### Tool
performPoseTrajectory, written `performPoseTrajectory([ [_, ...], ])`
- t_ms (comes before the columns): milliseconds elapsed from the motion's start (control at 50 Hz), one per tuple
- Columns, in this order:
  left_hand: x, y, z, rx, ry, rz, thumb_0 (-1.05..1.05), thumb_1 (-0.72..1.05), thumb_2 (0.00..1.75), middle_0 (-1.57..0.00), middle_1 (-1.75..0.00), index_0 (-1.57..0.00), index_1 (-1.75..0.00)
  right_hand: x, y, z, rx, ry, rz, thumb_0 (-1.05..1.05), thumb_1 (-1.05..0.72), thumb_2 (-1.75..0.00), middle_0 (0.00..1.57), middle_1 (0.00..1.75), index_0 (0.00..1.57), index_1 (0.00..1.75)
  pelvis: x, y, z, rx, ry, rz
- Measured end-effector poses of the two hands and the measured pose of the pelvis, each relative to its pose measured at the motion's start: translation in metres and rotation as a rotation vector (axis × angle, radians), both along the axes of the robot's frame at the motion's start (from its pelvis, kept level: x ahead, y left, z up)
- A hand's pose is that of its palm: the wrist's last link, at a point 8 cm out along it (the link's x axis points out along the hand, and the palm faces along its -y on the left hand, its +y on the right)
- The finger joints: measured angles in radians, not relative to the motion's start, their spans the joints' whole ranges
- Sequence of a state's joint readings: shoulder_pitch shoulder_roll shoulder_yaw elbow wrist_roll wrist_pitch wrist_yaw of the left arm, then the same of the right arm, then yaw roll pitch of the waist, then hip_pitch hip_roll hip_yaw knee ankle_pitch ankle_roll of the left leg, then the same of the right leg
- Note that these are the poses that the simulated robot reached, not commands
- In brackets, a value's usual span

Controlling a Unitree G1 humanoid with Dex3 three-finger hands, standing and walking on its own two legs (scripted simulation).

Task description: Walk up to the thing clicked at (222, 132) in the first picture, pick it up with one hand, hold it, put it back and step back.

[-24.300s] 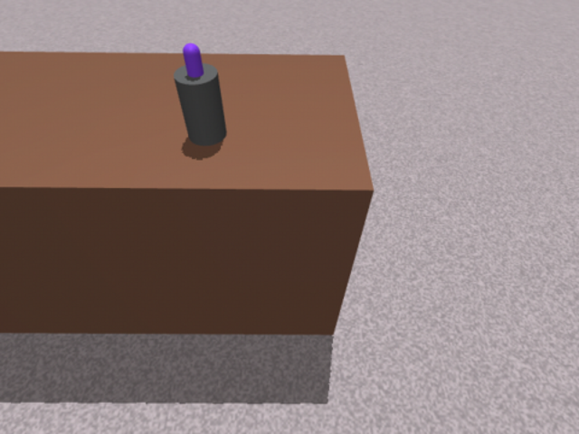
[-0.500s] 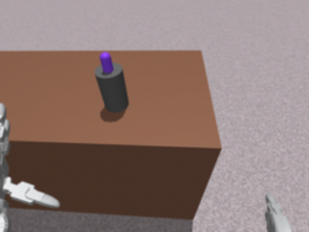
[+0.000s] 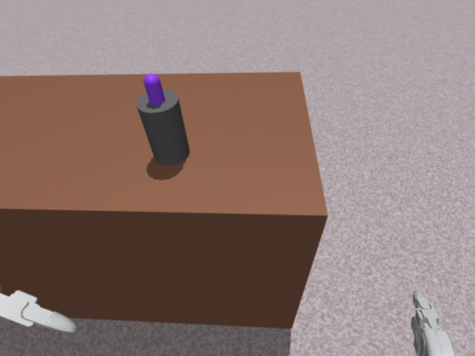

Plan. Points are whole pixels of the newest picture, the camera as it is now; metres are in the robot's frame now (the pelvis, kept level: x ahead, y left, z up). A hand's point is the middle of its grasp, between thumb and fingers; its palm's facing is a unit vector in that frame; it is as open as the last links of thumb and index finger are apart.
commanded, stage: home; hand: left
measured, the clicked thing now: (162, 118) +0.55 +0.20 +0.10
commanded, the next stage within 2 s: none
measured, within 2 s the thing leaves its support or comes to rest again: neither
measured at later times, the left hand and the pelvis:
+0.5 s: hand (122, 319) +0.19 +0.22 -0.03, palm faces +0.15 -0.96 -0.23, open 17.5 cm; pelvis +0.02 +0.02 -0.01, yaw +0 degrees
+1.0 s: hand (149, 314) +0.21 +0.19 -0.08, palm faces +0.10 -0.96 -0.25, open 17.6 cm; pelvis +0.03 +0.01 -0.02, yaw -1 degrees
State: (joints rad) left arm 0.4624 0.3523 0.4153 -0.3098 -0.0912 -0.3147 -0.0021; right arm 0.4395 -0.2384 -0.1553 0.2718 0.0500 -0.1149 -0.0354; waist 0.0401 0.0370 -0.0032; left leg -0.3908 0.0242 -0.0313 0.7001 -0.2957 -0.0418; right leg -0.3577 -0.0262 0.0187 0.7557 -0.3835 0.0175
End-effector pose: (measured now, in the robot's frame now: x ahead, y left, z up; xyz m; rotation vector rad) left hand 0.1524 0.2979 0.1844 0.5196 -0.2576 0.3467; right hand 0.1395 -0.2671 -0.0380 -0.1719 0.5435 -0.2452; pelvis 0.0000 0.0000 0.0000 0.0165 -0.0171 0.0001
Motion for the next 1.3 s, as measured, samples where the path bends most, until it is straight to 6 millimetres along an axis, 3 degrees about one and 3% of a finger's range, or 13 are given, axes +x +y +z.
performPoseTrajectory([
  [100, 0.002, 0.005, -0.023, -0.058, 0.060, 0.014, -0.01, -0.55, 0.06, -0.07, -0.06, -0.07, -0.06, 0.006, 0.008, 0.003, -0.017, 0.002, 0.014, -0.01, 0.42, -0.14, 0.08, 0.09, 0.08, 0.09, 0.003, 0.005, 0.001, -0.004, 0.011, -0.002],
  [180, 0.004, 0.003, -0.044, -0.115, 0.110, 0.004, -0.01, -0.53, 0.07, -0.07, -0.06, -0.07, -0.07, 0.016, 0.029, -0.001, 0.003, 0.013, 0.053, -0.01, 0.23, -0.29, 0.10, 0.13, 0.10, 0.13, 0.007, 0.009, 0.001, -0.008, 0.020, -0.001],
  [320, 0.007, -0.011, -0.115, -0.287, 0.349, 0.000, -0.01, -0.51, 0.09, -0.06, -0.07, -0.07, -0.07, 0.031, 0.078, -0.022, 0.093, 0.071, 0.127, -0.01, -0.15, -0.50, 0.14, 0.18, 0.13, 0.19, 0.013, 0.018, -0.002, -0.016, 0.049, 0.002],
  [460, 0.004, -0.026, -0.179, -0.395, 0.610, 0.006, -0.01, -0.55, 0.06, -0.06, -0.06, -0.06, -0.06, 0.035, 0.063, -0.020, 0.032, 0.082, 0.078, 0.00, -0.51, -0.69, 0.17, 0.24, 0.17, 0.24, 0.020, 0.023, -0.004, -0.019, 0.078, -0.002],
  [560, 0.014, -0.048, -0.224, -0.460, 0.756, -0.023, -0.01, -0.57, 0.04, -0.05, -0.05, -0.05, -0.05, 0.038, 0.058, -0.017, -0.006, 0.089, 0.075, 0.00, -0.73, -0.81, 0.19, 0.27, 0.18, 0.27, 0.023, 0.021, -0.008, -0.020, 0.106, -0.004],
  [620, 0.022, -0.060, -0.240, -0.484, 0.810, -0.046, -0.02, -0.56, 0.05, -0.05, -0.05, -0.06, -0.05, 0.039, 0.059, -0.016, -0.013, 0.094, 0.083, 0.01, -0.80, -0.85, 0.19, 0.28, 0.19, 0.28, 0.025, 0.019, -0.010, -0.023, 0.118, -0.005],
  [760, 0.038, -0.056, -0.237, -0.456, 0.791, -0.007, -0.02, -0.55, 0.05, -0.06, -0.05, -0.06, -0.05, 0.035, 0.050, -0.035, -0.018, 0.176, 0.044, 0.01, -0.87, -0.89, 0.20, 0.29, 0.20, 0.30, 0.034, 0.016, -0.014, -0.035, 0.120, -0.010],
  [940, 0.037, -0.059, -0.236, -0.417, 0.823, 0.019, -0.01, -0.57, 0.04, -0.05, -0.05, -0.05, -0.05, 0.028, 0.040, -0.058, -0.002, 0.248, 0.008, 0.01, -0.89, -0.90, 0.21, 0.30, 0.20, 0.30, 0.034, 0.015, -0.019, -0.035, 0.128, -0.012],
  [1300, 0.017, -0.066, -0.236, -0.426, 0.847, 0.049, -0.01, -0.58, 0.03, -0.05, -0.04, -0.05, -0.05, 0.027, 0.035, -0.051, -0.024, 0.177, 0.014, 0.01, -0.90, -0.90, 0.21, 0.30, 0.20, 0.30, 0.018, 0.008, -0.023, -0.038, 0.121, -0.004],
])
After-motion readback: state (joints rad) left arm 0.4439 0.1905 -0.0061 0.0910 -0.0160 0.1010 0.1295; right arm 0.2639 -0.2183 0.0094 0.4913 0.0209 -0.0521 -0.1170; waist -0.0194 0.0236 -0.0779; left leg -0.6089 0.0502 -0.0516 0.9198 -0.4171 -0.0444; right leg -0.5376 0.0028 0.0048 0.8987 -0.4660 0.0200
